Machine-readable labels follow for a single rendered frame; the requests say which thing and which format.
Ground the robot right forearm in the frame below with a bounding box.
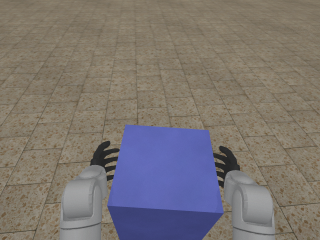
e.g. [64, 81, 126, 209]
[223, 170, 275, 240]

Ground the carton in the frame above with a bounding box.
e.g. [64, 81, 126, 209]
[107, 124, 224, 240]

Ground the robot right hand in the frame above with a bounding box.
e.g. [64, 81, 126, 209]
[213, 146, 240, 188]

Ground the robot left forearm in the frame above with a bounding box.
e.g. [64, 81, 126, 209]
[59, 165, 108, 240]

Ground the robot left hand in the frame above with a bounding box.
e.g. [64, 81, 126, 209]
[90, 141, 120, 181]

